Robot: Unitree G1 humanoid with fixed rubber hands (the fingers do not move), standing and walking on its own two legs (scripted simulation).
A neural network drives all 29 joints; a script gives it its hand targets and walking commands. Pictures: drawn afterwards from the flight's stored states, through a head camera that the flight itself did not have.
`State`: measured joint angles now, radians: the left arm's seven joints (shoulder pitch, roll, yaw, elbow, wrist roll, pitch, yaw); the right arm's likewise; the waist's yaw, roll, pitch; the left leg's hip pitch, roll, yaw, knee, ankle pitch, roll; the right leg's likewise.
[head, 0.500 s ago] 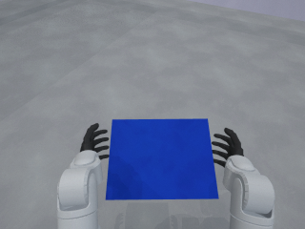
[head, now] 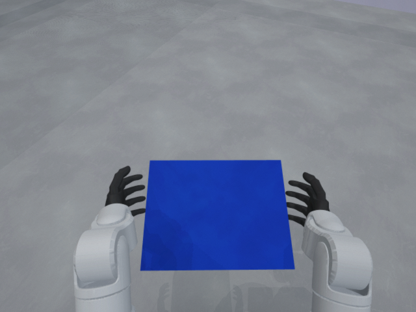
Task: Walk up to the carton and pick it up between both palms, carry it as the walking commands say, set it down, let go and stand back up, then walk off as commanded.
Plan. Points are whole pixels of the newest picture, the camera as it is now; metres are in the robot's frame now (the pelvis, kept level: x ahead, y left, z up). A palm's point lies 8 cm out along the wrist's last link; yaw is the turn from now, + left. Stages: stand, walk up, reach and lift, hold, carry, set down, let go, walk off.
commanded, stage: carry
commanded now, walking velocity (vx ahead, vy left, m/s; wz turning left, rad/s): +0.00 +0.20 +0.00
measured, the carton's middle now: (215, 217) +0.30 +0.01 +0.00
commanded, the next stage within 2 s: none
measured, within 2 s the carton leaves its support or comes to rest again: neither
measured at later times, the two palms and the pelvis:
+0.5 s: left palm (54, 222) +0.24 +0.27 +0.08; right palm (253, 228) +0.24 -0.05 +0.09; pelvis -0.02 +0.11 +0.00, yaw -1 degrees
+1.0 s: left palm out of the picture +0.21 +0.41 +0.08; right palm (166, 249) +0.20 +0.08 +0.09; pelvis -0.06 +0.25 -0.01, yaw -1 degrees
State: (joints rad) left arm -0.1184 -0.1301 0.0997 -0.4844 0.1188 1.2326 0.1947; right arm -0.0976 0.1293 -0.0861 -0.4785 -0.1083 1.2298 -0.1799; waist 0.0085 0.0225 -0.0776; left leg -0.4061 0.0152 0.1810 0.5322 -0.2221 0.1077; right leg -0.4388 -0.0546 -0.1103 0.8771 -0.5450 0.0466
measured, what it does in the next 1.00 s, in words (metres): steps to the left: right foot, then left foot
